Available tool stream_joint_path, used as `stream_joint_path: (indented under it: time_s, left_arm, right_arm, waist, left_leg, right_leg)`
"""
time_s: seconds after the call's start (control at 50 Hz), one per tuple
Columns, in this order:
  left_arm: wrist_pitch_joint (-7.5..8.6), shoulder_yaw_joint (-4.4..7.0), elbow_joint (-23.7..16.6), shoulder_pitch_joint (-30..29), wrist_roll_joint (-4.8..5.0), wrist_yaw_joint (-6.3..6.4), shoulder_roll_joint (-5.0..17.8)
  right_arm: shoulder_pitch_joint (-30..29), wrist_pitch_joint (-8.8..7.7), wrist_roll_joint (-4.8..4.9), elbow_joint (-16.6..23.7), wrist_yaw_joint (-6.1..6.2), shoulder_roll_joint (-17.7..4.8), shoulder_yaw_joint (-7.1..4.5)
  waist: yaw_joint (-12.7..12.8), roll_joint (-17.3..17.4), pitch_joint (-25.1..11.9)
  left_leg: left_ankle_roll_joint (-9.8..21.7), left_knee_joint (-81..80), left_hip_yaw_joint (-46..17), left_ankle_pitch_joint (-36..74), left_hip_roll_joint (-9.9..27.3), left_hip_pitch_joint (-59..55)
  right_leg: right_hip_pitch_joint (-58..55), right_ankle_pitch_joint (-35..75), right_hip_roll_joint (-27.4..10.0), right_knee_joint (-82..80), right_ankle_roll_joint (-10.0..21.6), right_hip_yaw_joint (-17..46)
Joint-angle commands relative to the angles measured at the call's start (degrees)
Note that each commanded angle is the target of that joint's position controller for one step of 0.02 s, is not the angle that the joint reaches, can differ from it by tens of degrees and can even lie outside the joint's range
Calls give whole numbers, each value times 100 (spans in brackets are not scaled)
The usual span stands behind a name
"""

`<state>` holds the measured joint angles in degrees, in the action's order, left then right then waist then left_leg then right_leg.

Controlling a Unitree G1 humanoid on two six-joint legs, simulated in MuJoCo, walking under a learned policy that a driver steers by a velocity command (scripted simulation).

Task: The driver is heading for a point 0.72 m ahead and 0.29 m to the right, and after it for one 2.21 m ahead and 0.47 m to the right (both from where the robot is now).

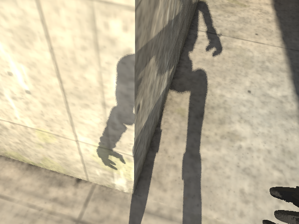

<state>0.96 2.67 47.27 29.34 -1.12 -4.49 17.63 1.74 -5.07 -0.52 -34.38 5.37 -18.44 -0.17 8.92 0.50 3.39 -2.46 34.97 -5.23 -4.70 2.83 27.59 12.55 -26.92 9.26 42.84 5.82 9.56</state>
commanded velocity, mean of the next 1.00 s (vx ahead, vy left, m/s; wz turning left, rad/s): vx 0.08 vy -0.04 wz -0.78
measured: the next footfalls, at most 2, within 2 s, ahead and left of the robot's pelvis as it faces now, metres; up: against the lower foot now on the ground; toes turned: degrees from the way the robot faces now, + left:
right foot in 0.24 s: +0.25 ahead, -0.16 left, +0.00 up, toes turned -10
left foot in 0.56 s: +0.33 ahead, +0.04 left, +0.00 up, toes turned -36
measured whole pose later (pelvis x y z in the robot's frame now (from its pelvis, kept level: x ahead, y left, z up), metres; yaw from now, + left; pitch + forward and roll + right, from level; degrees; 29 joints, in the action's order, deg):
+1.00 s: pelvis +0.20 -0.09 +0.02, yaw -46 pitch +2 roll +1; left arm -1.8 2.2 33.7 8.3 0.1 0.2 16.3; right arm 10.2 -1.3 1.2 -44.3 -1.0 -19.2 -3.1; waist -2.4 1.9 2.3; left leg -2.0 45.2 3.6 -28.6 5.7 18.6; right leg 17.8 -14.2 -0.6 30.3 1.8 -1.7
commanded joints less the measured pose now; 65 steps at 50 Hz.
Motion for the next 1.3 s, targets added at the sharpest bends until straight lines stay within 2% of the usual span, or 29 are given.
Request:
stream_joint_path:
  time_s: [0.02, 0.06, 0.08, 0.1, 0.16, 0.18, 0.24, 0.26, 0.28, 0.3, 0.34, 0.44, 0.48, 0.54, 0.56, 0.58, 0.6, 0.64, 0.7, 0.76, 0.9, 0.92, 0.94, 0.96, 0.98, 1.02, 1.12, 1.24, 1.3]
  left_arm:
    - [-20, -54, -1273, -798, 277, -171, 399]
    - [-154, 6, -1349, -753, 59, -80, 756]
    - [39, 58, -1153, -716, 220, 152, 772]
    - [22, -2, -1309, -1154, 165, 292, 632]
    - [4, -19, -768, -446, 223, 366, 312]
    - [-112, -13, -819, -513, 235, 324, 241]
    - [-213, 376, -842, -231, 98, 316, 851]
    - [-163, 520, -1050, -416, 35, 439, 1478]
    - [-179, 570, -1645, -1083, -213, 462, 1950]
    - [-83, 608, -1835, -1310, -192, 429, 1918]
    - [-93, 467, -1770, -1632, 189, 533, 1292]
    - [-479, 477, -1897, -1986, 214, 735, 1104]
    - [-486, 575, -1913, -2063, 290, 777, 1265]
    - [-551, 535, -2008, -2361, 345, 735, 1174]
    - [-500, 464, -1932, -2270, 371, 738, 991]
    - [-485, 360, -1883, -1938, 305, 719, 614]
    - [-346, 447, -2072, -2183, 320, 641, 915]
    - [-281, 609, -1944, -2052, 128, 564, 1533]
    - [-478, 521, -1769, -1756, 154, 453, 1076]
    - [-411, 225, -2127, -2570, 240, 378, 502]
    - [-294, 246, -1801, -1898, 161, 340, 605]
    - [-296, 281, -1694, -1724, 160, 370, 696]
    - [-320, 286, -1526, -1213, 133, 465, 713]
    - [-337, 447, -1463, -840, 84, 568, 1412]
    - [-239, 524, -1360, -434, 92, 592, 1417]
    - [11, 434, -1219, -763, 113, 602, 1169]
    - [323, 250, -1048, -1144, 42, 805, 540]
    - [268, 272, -824, -1179, -113, 969, 705]
    - [288, 255, -558, -785, 55, 915, 679]
  right_arm:
    - [2646, 248, 69, -593, 470, -1535, -510]
    - [1912, 209, 155, -553, 361, -1268, -480]
    - [1009, 255, 139, -439, 61, -628, -356]
    - [-182, 446, 167, -431, 84, -316, -281]
    - [98, 531, -136, -130, 6, -534, -398]
    - [144, 479, -35, -84, -63, -568, -411]
    - [618, 384, -32, -229, -191, -198, -274]
    - [717, 450, -281, -65, -229, 50, -163]
    - [1056, 422, -144, 177, -232, -74, -104]
    - [1155, 343, -21, 90, -242, -462, -196]
    - [674, 350, -89, 23, -90, -702, -253]
    - [853, 286, 35, -114, -299, -435, -180]
    - [863, 248, 194, -166, -388, -431, -234]
    - [1019, 212, 129, -271, -464, -519, -322]
    - [1147, 187, 12, -344, -462, -779, -457]
    - [1229, 229, -146, -271, -430, -1180, -569]
    - [823, 247, -425, -145, -467, -1366, -621]
    - [227, 276, -240, 13, -323, -812, -485]
    - [97, 265, -89, 106, -179, -724, -431]
    - [697, 353, -62, -217, -278, -858, -535]
    - [450, 469, 249, -429, -498, -1248, -674]
    - [621, 425, 293, -543, -535, -867, -522]
    - [603, 287, 100, -558, -620, -293, -304]
    - [432, 182, -17, -302, -702, 21, -145]
    - [84, 158, 160, -350, -699, -555, -318]
    - [23, 145, 388, -409, -713, -773, -452]
    - [291, 174, 265, -570, -692, -476, -457]
    - [77, 247, 182, -119, -906, -250, -400]
    - [-87, 380, 194, 99, -1045, -131, -360]
  waist:
    - [-1151, 1317, -1299]
    - [-834, 1033, -646]
    - [-627, 2181, -591]
    - [-146, 2604, 738]
    - [-397, 1411, -421]
    - [-418, 1195, -584]
    - [-204, -110, -952]
    - [-426, -1913, -629]
    - [-671, -2464, -1822]
    - [-605, -1693, -2153]
    - [-664, -689, -1385]
    - [-954, -710, -1380]
    - [-933, -807, -1301]
    - [-1108, -831, -1077]
    - [-1174, -757, -962]
    - [-1066, 204, -1108]
    - [-951, 1494, -600]
    - [-737, 1250, -207]
    - [-745, 511, -113]
    - [-1200, 752, -487]
    - [-808, 791, -936]
    - [-756, 586, -1076]
    - [-654, -28, -1551]
    - [-512, -1521, -1604]
    - [5, -1159, -1519]
    - [-205, -1020, -703]
    - [-566, -544, 5]
    - [-712, -604, 174]
    - [-631, -635, 318]
  left_leg:
    - [1544, -2219, -4775, -2274, 3318, -3560]
    - [922, -1852, -2775, -1869, 2392, -3040]
    - [642, -1708, -695, -2257, 1225, -2414]
    - [634, -1168, 495, 2282, 581, -1114]
    - [723, -804, 1026, 2057, 793, -1019]
    - [679, -786, 874, 1263, 1077, -766]
    - [148, 1074, 1145, -533, 762, -78]
    - [-278, 2919, 1405, -3132, -43, 1150]
    - [-376, 4697, 173, -3489, -695, 1601]
    - [-238, 5200, -414, -2973, -557, 1797]
    - [-160, 4567, -426, -2242, -299, 1590]
    - [-318, 1680, -94, -1940, -601, 191]
    - [-338, 611, -191, -1566, -683, -277]
    - [-154, -801, -82, -749, -633, -1311]
    - [18, -1370, -194, -383, -228, -2003]
    - [532, -1559, -1248, -495, 1138, -2736]
    - [1425, -2195, -2674, -572, 1894, -2063]
    - [1404, -2436, -1933, -1958, 1579, -1448]
    - [1177, -2143, -453, -250, 1159, -1693]
    - [1431, -1874, 100, 1217, 1212, -2861]
    - [1192, -1121, 606, 1793, 1308, -2330]
    - [903, -722, 808, 1422, 1088, -1928]
    - [487, -230, 1106, -207, 689, -934]
    - [62, 1067, 1399, -2866, 5, 851]
    - [54, 2302, 656, -3453, 145, 1531]
    - [329, 2942, 259, -2635, 316, 2101]
    - [225, 3416, -181, -623, 263, 2343]
    - [-57, 2352, 331, 885, 202, 1857]
    - [31, 1860, 402, 995, 314, 2197]
  right_leg:
    - [3246, -272, -579, 2700, -340, 286]
    - [3472, 493, -896, 3695, -626, 117]
    - [3205, -140, -1173, 2770, -742, -508]
    - [2637, -731, -865, 1709, -1114, -799]
    - [1008, 1714, -802, 324, -1302, -1426]
    - [548, 2266, -907, -31, -1124, -1367]
    - [-937, 3017, -620, -1006, -282, -1026]
    - [-1280, 5585, -1579, -1706, 324, 878]
    - [-1817, 5531, -2629, -2183, 1615, 3359]
    - [-1814, 3814, -2956, -2429, 1816, 3672]
    - [-975, 3185, -2257, -2020, 1057, 2428]
    - [-407, 4463, -1502, -1756, 664, 1545]
    - [-230, 3198, -1363, -1850, 591, 1786]
    - [343, 1908, -1173, -1860, 348, 2104]
    - [995, 1392, -848, -1554, 108, 1851]
    - [1822, -306, -293, -313, -222, 1098]
    - [2625, -525, 80, 954, -531, 154]
    - [2512, 285, -627, 1937, -771, -141]
    - [2391, 826, -887, 2511, -1054, -551]
    - [2676, 574, -1168, 1393, -1106, -974]
    - [312, 1460, -836, -1635, -655, -1381]
    - [-528, 1978, -851, -2311, -478, -1218]
    - [-1980, 2560, -1469, -2165, -289, -467]
    - [-2744, 1659, -2808, -2290, 605, 1264]
    - [-2472, 25, -3290, -2813, 1205, 2010]
    - [-1918, -1490, -3017, -3124, 754, 1542]
    - [-1307, 680, -2915, -3570, 58, 82]
    - [-640, 2695, -2460, -3548, -103, -1621]
    - [-1263, 2513, -2781, -3601, -42, -1714]
Velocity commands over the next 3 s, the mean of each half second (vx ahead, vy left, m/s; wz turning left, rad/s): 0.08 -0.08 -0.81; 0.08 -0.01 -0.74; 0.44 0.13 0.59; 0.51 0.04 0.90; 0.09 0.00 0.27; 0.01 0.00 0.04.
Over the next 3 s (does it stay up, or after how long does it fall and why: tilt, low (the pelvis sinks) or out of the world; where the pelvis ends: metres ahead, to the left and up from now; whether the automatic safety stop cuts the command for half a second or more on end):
stays up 0.92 -0.30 0.03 its command is cut before an obstacle after 1.1 s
